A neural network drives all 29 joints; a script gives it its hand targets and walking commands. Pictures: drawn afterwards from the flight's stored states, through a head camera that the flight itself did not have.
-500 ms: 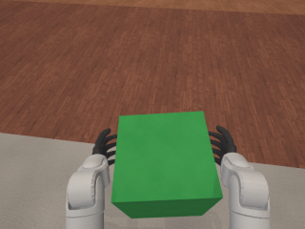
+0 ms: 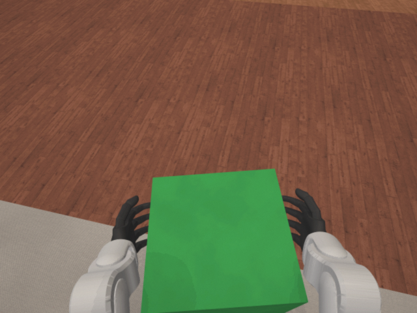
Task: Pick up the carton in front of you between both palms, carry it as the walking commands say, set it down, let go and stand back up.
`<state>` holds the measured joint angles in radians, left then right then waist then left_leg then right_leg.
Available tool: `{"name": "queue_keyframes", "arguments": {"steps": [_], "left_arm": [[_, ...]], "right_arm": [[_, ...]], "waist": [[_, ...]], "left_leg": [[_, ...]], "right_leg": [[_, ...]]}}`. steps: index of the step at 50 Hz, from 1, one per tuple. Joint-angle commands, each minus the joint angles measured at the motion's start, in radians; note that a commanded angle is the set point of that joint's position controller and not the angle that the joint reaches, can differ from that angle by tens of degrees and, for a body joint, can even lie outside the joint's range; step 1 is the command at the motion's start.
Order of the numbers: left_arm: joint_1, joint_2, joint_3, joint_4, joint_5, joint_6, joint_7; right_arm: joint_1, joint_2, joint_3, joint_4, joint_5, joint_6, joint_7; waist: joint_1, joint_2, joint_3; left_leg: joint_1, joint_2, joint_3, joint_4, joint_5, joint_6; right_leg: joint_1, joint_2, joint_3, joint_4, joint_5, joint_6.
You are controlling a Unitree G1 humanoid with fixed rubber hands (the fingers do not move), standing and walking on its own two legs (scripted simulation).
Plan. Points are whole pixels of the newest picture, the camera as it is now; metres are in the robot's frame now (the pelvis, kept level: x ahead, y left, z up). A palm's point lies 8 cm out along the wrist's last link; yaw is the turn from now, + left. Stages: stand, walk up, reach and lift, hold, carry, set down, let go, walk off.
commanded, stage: carry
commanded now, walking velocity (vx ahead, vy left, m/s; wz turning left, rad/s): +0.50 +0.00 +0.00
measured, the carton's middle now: (219, 253) +0.24 +0.01 +0.01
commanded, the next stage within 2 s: none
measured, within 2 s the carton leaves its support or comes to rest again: neither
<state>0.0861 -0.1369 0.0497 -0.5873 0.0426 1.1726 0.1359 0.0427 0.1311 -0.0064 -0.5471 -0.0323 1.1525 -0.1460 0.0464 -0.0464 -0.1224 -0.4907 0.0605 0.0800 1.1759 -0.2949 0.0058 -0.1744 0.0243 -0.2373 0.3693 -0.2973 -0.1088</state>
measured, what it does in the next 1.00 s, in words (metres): walks ahead: left foot, then right foot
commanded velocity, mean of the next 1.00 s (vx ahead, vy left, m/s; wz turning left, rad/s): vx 0.50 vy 0.00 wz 0.00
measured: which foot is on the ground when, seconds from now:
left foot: up 0.00-0.26, down 0.28-0.82, up 0.84-1.00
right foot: down 0.00-0.30, up 0.32-0.74, down 0.76-1.00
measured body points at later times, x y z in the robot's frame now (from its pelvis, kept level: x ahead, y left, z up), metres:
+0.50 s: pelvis +0.38 +0.04 +0.00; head +0.41 +0.05 +0.45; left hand +0.69 +0.16 +0.11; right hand +0.66 -0.14 +0.13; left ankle +0.41 +0.08 -0.74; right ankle +0.31 -0.09 -0.64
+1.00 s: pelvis +0.75 +0.01 +0.01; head +0.86 +0.02 +0.44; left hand +1.12 +0.18 +0.09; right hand +1.14 -0.14 +0.10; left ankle +0.72 +0.12 -0.62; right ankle +0.73 -0.09 -0.72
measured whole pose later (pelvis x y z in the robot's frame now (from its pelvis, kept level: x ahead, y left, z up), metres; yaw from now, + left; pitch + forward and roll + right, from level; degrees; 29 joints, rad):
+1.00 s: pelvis +0.75 +0.01 +0.01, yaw -3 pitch +8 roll -2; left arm -0.55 -0.13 0.25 -0.23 -0.05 1.09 0.21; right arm -0.56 0.14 -0.33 -0.29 -0.02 1.09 -0.20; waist 0.11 0.01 0.11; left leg -0.72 0.03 -0.01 1.31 -0.45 0.06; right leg -0.36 0.00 -0.15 0.53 -0.42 -0.04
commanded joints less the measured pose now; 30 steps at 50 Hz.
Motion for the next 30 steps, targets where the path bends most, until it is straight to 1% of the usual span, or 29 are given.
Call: {"name": "queue_keyframes", "arguments": {"steps": [1, 2, 3, 4, 5, 6, 8, 9, 10, 11, 12, 13, 14, 15, 16, 17, 18, 19, 20, 21, 22, 23, 24, 25, 26, 27, 28, 29, 30], "left_arm": [[-0.539, -0.582, -0.614, -0.052, -0.324, 0.024, -0.142], [-0.467, -0.545, -0.594, -0.003, -0.299, 0.040, -0.135], [-0.455, -0.597, -0.600, 0.007, -0.329, 0.039, -0.136], [-0.434, -0.592, -0.578, 0.001, -0.314, 0.038, -0.135], [-0.435, -0.601, -0.560, -0.016, -0.315, 0.043, -0.132], [-0.421, -0.617, -0.551, -0.018, -0.296, 0.045, -0.131], [-0.499, -0.655, -0.563, -0.090, -0.321, 0.038, -0.125], [-0.497, -0.708, -0.588, -0.159, -0.344, 0.026, -0.128], [-0.582, -0.677, -0.561, -0.188, -0.339, 0.019, -0.122], [-0.596, -0.627, -0.580, -0.207, -0.352, 0.024, -0.112], [-0.616, -0.605, -0.567, -0.233, -0.306, 0.023, -0.093], [-0.645, -0.546, -0.548, -0.253, -0.314, 0.031, -0.083], [-0.649, -0.511, -0.511, -0.218, -0.315, 0.037, -0.070], [-0.639, -0.523, -0.497, -0.193, -0.298, 0.036, -0.062], [-0.580, -0.507, -0.464, -0.122, -0.247, 0.040, -0.049], [-0.665, -0.538, -0.481, -0.140, -0.290, 0.031, -0.048], [-0.686, -0.514, -0.480, -0.045, -0.247, 0.037, -0.038], [-0.659, -0.493, -0.465, -0.028, -0.229, 0.034, -0.028], [-0.708, -0.486, -0.467, 0.006, -0.220, 0.040, -0.021], [-0.714, -0.488, -0.441, 0.073, -0.201, 0.045, -0.010], [-0.758, -0.468, -0.424, 0.104, -0.175, 0.042, 0.002], [-0.829, -0.473, -0.423, 0.131, -0.175, 0.040, 0.006], [-0.876, -0.481, -0.439, 0.144, -0.181, 0.036, 0.015], [-0.953, -0.461, -0.414, 0.138, -0.185, 0.026, 0.024], [-0.980, -0.452, -0.414, 0.208, -0.192, 0.036, 0.027], [-1.014, -0.458, -0.403, 0.228, -0.173, 0.035, 0.030], [-1.035, -0.474, -0.399, 0.246, -0.206, 0.035, 0.028], [-1.072, -0.533, -0.430, 0.242, -0.234, 0.030, 0.027], [-1.151, -0.574, -0.441, 0.209, -0.256, 0.018, 0.024]], "right_arm": [[-0.328, 0.674, 0.506, 0.038, 0.144, 0.020, 0.065], [-0.293, 0.662, 0.486, 0.055, 0.141, 0.026, 0.051], [-0.345, 0.688, 0.515, -0.022, 0.158, 0.023, 0.045], [-0.336, 0.692, 0.532, -0.007, 0.159, 0.039, 0.040], [-0.373, 0.733, 0.536, -0.041, 0.194, 0.043, 0.042], [-0.417, 0.732, 0.558, -0.071, 0.193, 0.050, 0.041], [-0.496, 0.787, 0.615, -0.194, 0.261, 0.042, 0.057], [-0.574, 0.829, 0.645, -0.271, 0.322, 0.029, 0.060], [-0.635, 0.811, 0.659, -0.334, 0.333, 0.022, 0.059], [-0.572, 0.791, 0.634, -0.264, 0.338, 0.035, 0.059], [-0.619, 0.772, 0.654, -0.294, 0.346, 0.035, 0.058], [-0.610, 0.725, 0.634, -0.286, 0.352, 0.036, 0.052], [-0.589, 0.682, 0.604, -0.235, 0.358, 0.050, 0.049], [-0.621, 0.675, 0.597, -0.251, 0.354, 0.053, 0.047], [-0.585, 0.653, 0.554, -0.151, 0.337, 0.063, 0.041], [-0.632, 0.655, 0.594, -0.220, 0.368, 0.047, 0.046], [-0.679, 0.617, 0.556, -0.136, 0.351, 0.054, 0.045], [-0.675, 0.613, 0.558, -0.099, 0.340, 0.061, 0.041], [-0.685, 0.587, 0.538, -0.051, 0.314, 0.065, 0.037], [-0.739, 0.569, 0.518, -0.018, 0.328, 0.068, 0.036], [-0.776, 0.564, 0.508, 0.029, 0.306, 0.065, 0.032], [-0.833, 0.543, 0.488, 0.055, 0.278, 0.064, 0.027], [-0.866, 0.529, 0.443, 0.121, 0.280, 0.066, 0.025], [-0.909, 0.545, 0.478, 0.116, 0.297, 0.055, 0.023], [-0.909, 0.499, 0.414, 0.189, 0.270, 0.057, 0.011], [-0.924, 0.521, 0.384, 0.230, 0.243, 0.054, 0.004], [-0.965, 0.513, 0.351, 0.243, 0.235, 0.053, -0.005], [-0.987, 0.563, 0.354, 0.264, 0.248, 0.047, -0.009], [-1.045, 0.606, 0.347, 0.231, 0.264, 0.029, -0.005]], "waist": [[-0.012, -0.060, 0.040], [-0.025, -0.031, 0.068], [-0.016, -0.107, 0.038], [-0.019, -0.125, 0.062], [-0.016, -0.146, 0.087], [-0.024, -0.176, 0.074], [-0.041, -0.160, -0.001], [-0.036, -0.209, -0.114], [-0.060, -0.255, -0.201], [-0.093, -0.121, -0.292], [-0.135, 0.057, -0.365], [-0.100, 0.317, -0.417], [-0.078, 0.295, -0.437], [-0.067, 0.138, -0.389], [-0.068, 0.063, -0.338], [-0.078, 0.089, -0.316], [-0.095, 0.109, -0.267], [-0.105, 0.047, -0.255], [-0.107, 0.083, -0.237], [-0.097, 0.097, -0.234], [-0.110, 0.106, -0.217], [-0.094, 0.124, -0.181], [-0.087, 0.170, -0.151], [-0.098, 0.118, -0.129], [-0.094, 0.169, -0.120], [-0.102, 0.174, -0.108], [-0.090, 0.208, -0.100], [-0.097, 0.181, -0.120], [-0.113, 0.181, -0.131]], "left_leg": [[-0.263, 0.025, 0.105, -0.322, 0.167, -0.010], [-0.192, 0.003, 0.150, -0.378, 0.196, -0.005], [-0.193, -0.014, 0.176, -0.466, 0.199, 0.000], [-0.162, -0.022, 0.193, -0.538, 0.216, -0.001], [-0.070, -0.027, 0.237, -0.544, 0.320, 0.001], [-0.037, -0.050, 0.256, -0.608, 0.355, 0.003], [0.132, -0.084, 0.240, -0.601, 0.366, 0.015], [0.193, -0.139, 0.288, -0.667, 0.370, 0.025], [0.360, -0.115, 0.206, -0.654, 0.374, 0.057], [0.604, -0.092, 0.231, -0.670, 0.246, 0.060], [0.812, 0.069, 0.007, -0.736, 0.136, 0.139], [0.906, 0.311, -0.512, -0.827, 0.198, 0.253], [0.830, 0.353, -0.633, -0.904, 0.110, 0.292], [0.735, 0.338, -0.510, -0.907, 0.157, 0.272], [0.692, 0.297, -0.365, -0.863, 0.222, 0.203], [0.608, 0.275, -0.303, -0.869, 0.250, 0.178], [0.505, 0.239, -0.233, -0.890, 0.238, 0.171], [0.462, 0.235, -0.199, -0.920, 0.200, 0.178], [0.492, 0.250, -0.211, -0.915, 0.229, 0.199], [0.506, 0.239, -0.171, -0.947, 0.245, 0.199], [0.466, 0.218, -0.134, -0.941, 0.221, 0.194], [0.474, 0.202, -0.115, -0.939, 0.251, 0.199], [0.444, 0.186, -0.052, -0.974, 0.207, 0.191], [0.446, 0.178, -0.034, -0.949, 0.205, 0.193], [0.440, 0.187, -0.031, -0.949, 0.181, 0.164], [0.481, 0.149, -0.037, -0.952, 0.217, 0.161], [0.438, 0.161, 0.003, -0.966, 0.177, 0.163], [0.506, 0.147, 0.007, -0.918, 0.278, 0.162], [0.568, 0.148, -0.022, -0.876, 0.479, 0.149]], "right_leg": [[0.226, -0.231, 0.213, -0.186, 0.680, 0.045], [0.155, -0.198, 0.148, -0.199, 0.762, 0.048], [0.249, -0.191, 0.111, -0.193, 0.754, 0.041], [0.232, -0.184, 0.099, -0.188, 0.878, 0.059], [0.134, -0.202, 0.074, -0.233, 0.914, 0.054], [0.149, -0.173, 0.033, -0.185, 0.948, 0.069], [0.199, -0.221, 0.036, -0.096, 1.077, 0.058], [0.294, -0.179, -0.008, 0.042, 1.187, 0.069], [0.257, -0.208, 0.006, 0.149, 1.140, 0.078], [0.132, -0.148, -0.018, 0.408, 0.958, 0.082], [-0.096, -0.053, 0.005, 0.709, 0.620, 0.093], [-0.299, 0.050, 0.106, 0.977, -0.070, 0.109], [-0.353, 0.002, 0.252, 1.138, -0.118, 0.069], [-0.397, -0.053, 0.272, 1.132, -0.113, 0.047], [-0.364, -0.127, 0.290, 1.053, -0.053, 0.032], [-0.356, -0.125, 0.289, 0.955, -0.026, 0.032], [-0.351, -0.119, 0.257, 0.963, -0.013, 0.030], [-0.373, -0.109, 0.239, 0.962, -0.008, 0.018], [-0.430, -0.110, 0.243, 0.866, -0.026, 0.014], [-0.447, -0.122, 0.213, 0.837, -0.017, 0.032], [-0.450, -0.121, 0.198, 0.777, 0.002, 0.032], [-0.464, -0.135, 0.178, 0.715, 0.002, 0.037], [-0.473, -0.112, 0.160, 0.634, 0.039, 0.044], [-0.475, -0.118, 0.129, 0.576, 0.099, 0.050], [-0.497, -0.118, 0.120, 0.564, 0.190, 0.048], [-0.518, -0.114, 0.113, 0.535, 0.200, 0.056], [-0.499, -0.116, 0.106, 0.489, 0.222, 0.054], [-0.502, -0.100, 0.077, 0.439, 0.198, 0.042], [-0.532, -0.071, 0.062, 0.450, 0.173, 0.037]]}}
